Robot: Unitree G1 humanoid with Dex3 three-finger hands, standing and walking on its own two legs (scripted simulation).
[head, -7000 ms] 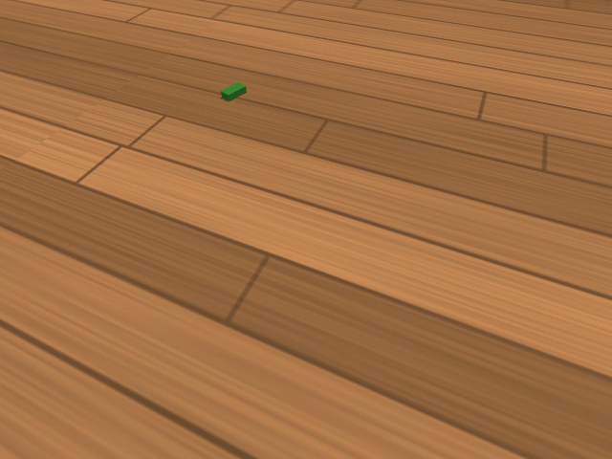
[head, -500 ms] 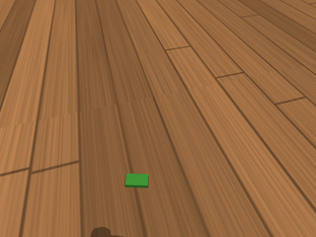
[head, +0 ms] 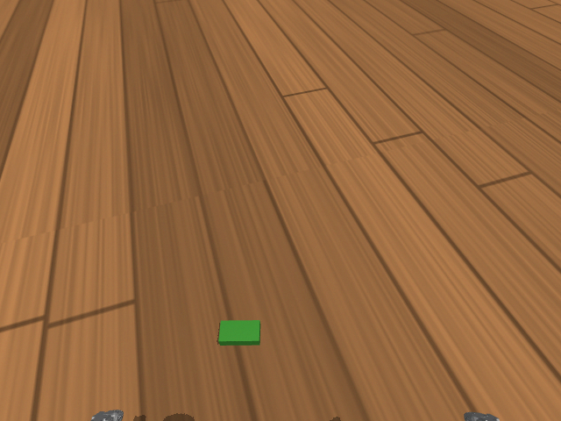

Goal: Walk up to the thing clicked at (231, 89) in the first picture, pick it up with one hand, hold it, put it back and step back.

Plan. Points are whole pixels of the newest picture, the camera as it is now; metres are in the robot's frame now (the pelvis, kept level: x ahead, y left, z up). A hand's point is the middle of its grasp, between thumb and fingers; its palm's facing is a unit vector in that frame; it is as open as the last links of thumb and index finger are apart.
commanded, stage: walk up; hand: left
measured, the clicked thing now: (240, 332) +0.51 +0.17 -0.76
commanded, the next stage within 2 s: stand in 0.64 s
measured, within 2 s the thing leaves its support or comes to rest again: neither
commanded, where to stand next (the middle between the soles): +0.10 +0.00 m, yaw -2 degrees
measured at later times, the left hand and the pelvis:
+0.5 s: hand out of the picture +0.09 +0.25 -0.15, palm faces -0.05 -0.93 -0.36, open 7.4 cm; pelvis +0.00 +0.00 +0.00, yaw -1 degrees
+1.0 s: hand out of the picture +0.09 +0.25 -0.16, palm faces -0.04 -0.94 -0.35, open 7.4 cm; pelvis +0.01 +0.00 +0.00, yaw +0 degrees
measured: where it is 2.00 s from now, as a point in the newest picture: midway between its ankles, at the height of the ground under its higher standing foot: outside the picture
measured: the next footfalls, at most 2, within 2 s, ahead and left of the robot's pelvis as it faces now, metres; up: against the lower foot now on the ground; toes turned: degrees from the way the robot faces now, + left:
none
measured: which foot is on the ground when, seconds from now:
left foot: down 0.00-1.00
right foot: down 0.00-1.00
